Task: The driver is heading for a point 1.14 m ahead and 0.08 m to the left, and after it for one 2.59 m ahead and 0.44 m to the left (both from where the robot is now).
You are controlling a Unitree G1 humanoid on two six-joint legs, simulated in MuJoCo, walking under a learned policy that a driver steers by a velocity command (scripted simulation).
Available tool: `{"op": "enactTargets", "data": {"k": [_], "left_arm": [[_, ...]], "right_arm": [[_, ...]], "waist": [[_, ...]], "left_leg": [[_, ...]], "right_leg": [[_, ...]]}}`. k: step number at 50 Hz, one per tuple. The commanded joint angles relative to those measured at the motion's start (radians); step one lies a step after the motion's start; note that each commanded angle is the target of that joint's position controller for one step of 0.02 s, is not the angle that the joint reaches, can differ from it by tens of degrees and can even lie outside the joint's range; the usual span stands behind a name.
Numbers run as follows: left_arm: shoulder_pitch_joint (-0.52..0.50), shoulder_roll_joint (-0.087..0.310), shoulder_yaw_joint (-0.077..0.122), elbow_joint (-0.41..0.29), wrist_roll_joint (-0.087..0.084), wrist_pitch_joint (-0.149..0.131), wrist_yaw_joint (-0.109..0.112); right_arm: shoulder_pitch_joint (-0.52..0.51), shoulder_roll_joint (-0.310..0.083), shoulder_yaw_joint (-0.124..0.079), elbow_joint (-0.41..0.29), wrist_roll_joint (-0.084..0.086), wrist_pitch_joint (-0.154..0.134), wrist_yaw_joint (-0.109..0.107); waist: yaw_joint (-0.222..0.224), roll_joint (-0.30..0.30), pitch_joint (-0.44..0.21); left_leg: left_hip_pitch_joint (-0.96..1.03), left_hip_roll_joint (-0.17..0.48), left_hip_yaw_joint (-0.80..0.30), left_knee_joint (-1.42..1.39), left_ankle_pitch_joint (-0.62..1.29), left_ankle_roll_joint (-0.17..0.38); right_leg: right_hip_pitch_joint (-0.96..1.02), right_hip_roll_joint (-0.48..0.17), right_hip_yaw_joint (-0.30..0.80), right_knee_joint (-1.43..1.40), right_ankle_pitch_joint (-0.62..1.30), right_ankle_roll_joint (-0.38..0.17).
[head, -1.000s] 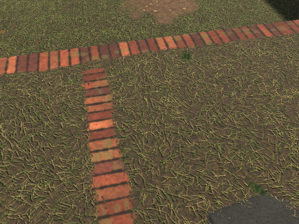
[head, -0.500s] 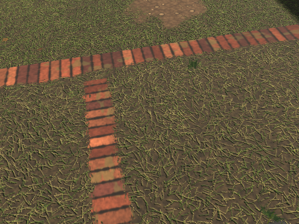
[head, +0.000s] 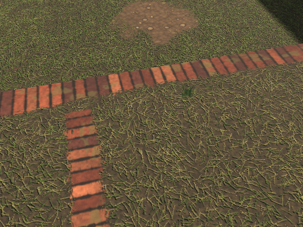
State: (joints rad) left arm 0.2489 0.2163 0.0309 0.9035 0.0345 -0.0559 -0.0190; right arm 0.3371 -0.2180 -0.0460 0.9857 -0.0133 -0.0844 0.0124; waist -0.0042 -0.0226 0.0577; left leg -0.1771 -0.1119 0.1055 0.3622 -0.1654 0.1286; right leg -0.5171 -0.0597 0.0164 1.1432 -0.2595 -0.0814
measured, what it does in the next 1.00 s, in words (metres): walks ahead: right foot, then left foot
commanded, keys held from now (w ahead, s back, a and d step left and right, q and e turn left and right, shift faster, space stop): w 1.00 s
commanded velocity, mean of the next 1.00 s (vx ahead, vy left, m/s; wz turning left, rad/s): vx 0.50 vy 0.00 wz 0.00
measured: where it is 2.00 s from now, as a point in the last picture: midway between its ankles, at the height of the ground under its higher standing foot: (161, 170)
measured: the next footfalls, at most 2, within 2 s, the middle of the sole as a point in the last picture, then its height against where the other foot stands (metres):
right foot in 0.36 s outside the picture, level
left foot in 0.92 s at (145, 189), level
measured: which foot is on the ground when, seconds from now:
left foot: down 0.00-0.36, up 0.38-0.90, down 0.92-1.00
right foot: up 0.00-0.34, down 0.36-0.94, up 0.96-1.00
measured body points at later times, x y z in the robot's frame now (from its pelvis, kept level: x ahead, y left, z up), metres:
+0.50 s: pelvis +0.28 -0.06 +0.00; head +0.31 -0.07 +0.45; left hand +0.38 +0.19 -0.13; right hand +0.27 -0.31 -0.16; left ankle +0.17 +0.06 -0.64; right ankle +0.33 -0.12 -0.74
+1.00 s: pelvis +0.55 -0.01 -0.01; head +0.58 +0.00 +0.43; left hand +0.49 +0.22 -0.17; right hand +0.71 -0.25 -0.13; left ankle +0.63 +0.05 -0.74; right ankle +0.38 -0.12 -0.66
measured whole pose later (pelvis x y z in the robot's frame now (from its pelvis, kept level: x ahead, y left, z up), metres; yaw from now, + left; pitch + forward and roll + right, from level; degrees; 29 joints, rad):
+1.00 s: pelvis +0.55 -0.01 -0.01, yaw +1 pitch +0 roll +0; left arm 0.42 0.19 0.03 1.07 0.01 -0.08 0.01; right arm 0.08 -0.20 -0.05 0.90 -0.03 -0.08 0.01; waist 0.03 -0.02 0.07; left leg -0.39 -0.03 0.11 0.56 -0.17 0.11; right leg -0.18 0.03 -0.02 1.03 -0.42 -0.08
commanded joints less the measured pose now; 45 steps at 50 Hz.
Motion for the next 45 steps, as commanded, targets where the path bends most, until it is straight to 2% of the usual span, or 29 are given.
{"op": "enactTargets", "data": {"k": [1,3,7,12,14,15,16,17,18,19,20,21,22,23,24,25,26,28,30,34,36,40,42,43,44,45], "left_arm": [[0.035,0.044,0.008,-0.032,0.004,0.015,-0.009],[-0.064,0.049,0.009,-0.061,-0.001,0.016,-0.011],[-0.207,0.032,0.001,-0.098,-0.011,0.013,-0.015],[-0.338,0.034,-0.002,-0.138,-0.012,0.006,-0.014],[-0.349,0.041,0.001,-0.149,-0.013,-0.001,-0.013],[-0.321,0.045,0.004,-0.144,-0.013,-0.006,-0.010],[-0.257,0.055,0.011,-0.124,-0.012,-0.011,-0.004],[-0.132,0.073,0.022,-0.082,-0.011,-0.018,0.004],[0.049,0.107,0.039,-0.023,0.001,-0.029,0.015],[0.225,0.199,0.065,0.007,0.029,-0.035,0.029],[0.248,0.253,0.079,0.017,0.025,-0.027,0.020],[0.178,0.190,0.069,0.018,-0.012,-0.018,0.011],[0.076,0.140,0.055,0.006,-0.022,-0.021,0.007],[0.023,0.094,0.043,0.003,-0.018,-0.029,0.003],[0.018,0.066,0.035,0.014,-0.019,-0.035,0.006],[0.025,0.036,0.025,0.031,-0.020,-0.039,0.009],[0.055,0.035,0.023,0.048,-0.021,-0.047,0.011],[0.105,0.061,0.026,0.076,-0.027,-0.058,0.014],[0.141,0.077,0.027,0.091,-0.026,-0.059,0.015],[0.206,0.070,0.017,0.111,-0.025,-0.056,0.015],[0.245,0.076,0.015,0.124,-0.024,-0.056,0.018],[0.306,0.086,0.016,0.152,-0.014,-0.049,0.029],[0.302,0.095,0.019,0.161,-0.008,-0.045,0.037],[0.284,0.101,0.021,0.161,-0.006,-0.044,0.039],[0.268,0.111,0.023,0.161,-0.005,-0.043,0.041],[0.252,0.116,0.025,0.161,-0.008,-0.039,0.039]], "right_arm": [[0.041,-0.082,-0.008,-0.020,0.004,-0.027,0.000],[0.083,-0.082,-0.005,-0.007,0.007,-0.025,0.000],[0.166,-0.079,0.002,0.020,0.009,-0.024,-0.006],[0.245,-0.083,0.008,0.055,-0.008,-0.017,-0.022],[0.242,-0.096,0.005,0.065,-0.014,-0.014,-0.029],[0.223,-0.102,0.004,0.066,-0.015,-0.014,-0.032],[0.203,-0.111,0.002,0.066,-0.014,-0.013,-0.034],[0.190,-0.121,0.001,0.069,-0.012,-0.011,-0.033],[0.169,-0.120,0.003,0.063,-0.004,-0.011,-0.031],[0.165,-0.072,0.018,0.020,0.017,-0.015,-0.025],[0.273,-0.014,0.022,0.024,0.038,-0.013,-0.019],[0.189,-0.106,-0.004,0.024,0.011,-0.009,-0.024],[0.107,-0.092,-0.004,-0.007,0.007,-0.015,-0.019],[0.066,-0.074,-0.003,-0.014,0.003,-0.015,-0.015],[0.059,-0.065,-0.005,-0.014,-0.011,-0.004,-0.011],[0.078,-0.041,-0.001,-0.009,-0.021,0.010,-0.003],[0.082,-0.026,-0.001,-0.009,-0.023,0.021,0.004],[0.046,-0.019,-0.002,-0.023,-0.027,0.034,0.014],[-0.047,-0.027,-0.003,-0.055,-0.026,0.042,0.018],[-0.231,-0.026,0.007,-0.115,-0.013,0.040,0.020],[-0.299,-0.019,0.014,-0.134,-0.008,0.039,0.020],[-0.396,-0.035,0.014,-0.169,-0.007,0.033,0.016],[-0.400,-0.046,0.009,-0.178,-0.008,0.025,0.014],[-0.370,-0.050,0.005,-0.172,-0.008,0.020,0.011],[-0.302,-0.060,-0.002,-0.151,-0.008,0.014,0.005],[-0.167,-0.073,-0.013,-0.104,-0.011,0.006,-0.002]], "waist": [[0.032,0.049,0.042],[0.007,0.045,0.055],[-0.041,0.064,0.053],[-0.080,0.081,0.061],[-0.068,0.089,0.063],[-0.046,0.095,0.052],[-0.013,0.104,0.020],[0.040,0.103,-0.043],[0.116,0.082,-0.139],[0.167,-0.023,-0.278],[0.116,-0.197,-0.381],[0.099,-0.044,-0.273],[0.060,-0.029,-0.136],[0.033,0.000,-0.076],[0.006,-0.009,-0.045],[-0.019,-0.024,-0.041],[-0.027,-0.031,-0.042],[-0.038,-0.029,-0.023],[-0.028,-0.031,0.009],[0.011,-0.035,0.041],[0.033,-0.041,0.045],[0.058,-0.045,0.063],[0.045,-0.042,0.063],[0.025,-0.044,0.050],[-0.006,-0.051,0.014],[-0.063,-0.036,-0.053]], "left_leg": [[-0.056,0.294,-0.270,-0.283,0.053,0.119],[-0.004,0.280,-0.241,-0.290,0.104,0.103],[0.090,0.262,-0.192,-0.267,0.224,0.060],[0.266,0.299,-0.185,-0.194,0.398,0.072],[0.318,0.324,-0.186,-0.148,0.495,0.075],[0.320,0.326,-0.172,-0.107,0.597,0.066],[0.310,0.322,-0.158,-0.035,0.745,0.052],[0.295,0.307,-0.142,0.100,0.844,0.037],[0.184,0.272,-0.109,0.296,0.761,0.017],[-0.081,0.209,-0.065,0.611,0.399,-0.011],[-0.375,0.033,-0.060,0.929,-0.365,-0.039],[-0.458,0.091,-0.170,0.979,-0.298,-0.022],[-0.469,0.131,-0.166,0.936,-0.198,-0.022],[-0.437,0.162,-0.158,0.883,-0.142,-0.026],[-0.400,0.181,-0.152,0.842,-0.123,-0.035],[-0.356,0.191,-0.147,0.809,-0.112,-0.047],[-0.338,0.189,-0.136,0.792,-0.105,-0.055],[-0.372,0.197,-0.115,0.755,-0.074,-0.070],[-0.439,0.213,-0.096,0.692,-0.001,-0.085],[-0.470,0.210,-0.059,0.471,0.133,-0.102],[-0.449,0.193,-0.041,0.374,0.174,-0.097],[-0.464,0.172,-0.034,0.268,0.143,-0.070],[-0.442,0.158,-0.032,0.227,0.075,-0.044],[-0.381,0.138,-0.022,0.200,0.035,-0.028],[-0.279,0.106,-0.009,0.178,-0.001,-0.010],[-0.118,0.072,0.009,0.121,0.014,0.011]], "right_leg": [[-0.072,-0.058,-0.007,-0.084,0.104,0.025],[-0.138,-0.066,-0.027,-0.188,0.185,0.042],[-0.147,-0.038,-0.064,-0.380,0.304,0.055],[-0.166,0.004,-0.090,-0.513,0.249,0.038],[-0.140,0.020,-0.093,-0.555,0.177,0.014],[-0.079,0.040,-0.102,-0.584,0.136,-0.003],[0.025,0.072,-0.115,-0.608,0.096,-0.022],[0.176,0.107,-0.127,-0.651,0.094,-0.045],[0.423,0.084,-0.098,-0.689,0.138,-0.079],[0.721,-0.160,0.182,-0.697,0.032,-0.151],[0.894,-0.391,0.628,-0.800,0.054,-0.283],[0.795,-0.328,0.590,-0.842,0.013,-0.249],[0.642,-0.292,0.434,-0.877,0.067,-0.215],[0.531,-0.244,0.336,-0.914,0.154,-0.182],[0.459,-0.203,0.265,-0.933,0.216,-0.154],[0.409,-0.171,0.206,-0.953,0.251,-0.134],[0.391,-0.161,0.180,-0.963,0.299,-0.132],[0.378,-0.145,0.132,-0.984,0.355,-0.134],[0.376,-0.131,0.099,-1.012,0.357,-0.131],[0.403,-0.101,0.048,-1.025,0.422,-0.112],[0.439,-0.104,0.036,-1.023,0.450,-0.105],[0.575,-0.148,0.041,-0.990,0.499,-0.117],[0.632,-0.171,0.039,-0.943,0.583,-0.115],[0.638,-0.171,0.024,-0.896,0.686,-0.105],[0.634,-0.165,0.011,-0.814,0.818,-0.092],[0.612,-0.140,-0.013,-0.660,0.889,-0.077]]}}
Keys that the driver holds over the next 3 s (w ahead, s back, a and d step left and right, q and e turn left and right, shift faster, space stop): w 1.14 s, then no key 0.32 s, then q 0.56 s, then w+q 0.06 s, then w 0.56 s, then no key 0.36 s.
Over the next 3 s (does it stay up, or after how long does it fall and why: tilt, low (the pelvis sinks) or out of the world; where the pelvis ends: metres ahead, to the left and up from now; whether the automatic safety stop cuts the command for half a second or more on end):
stays up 1.01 0.10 -0.01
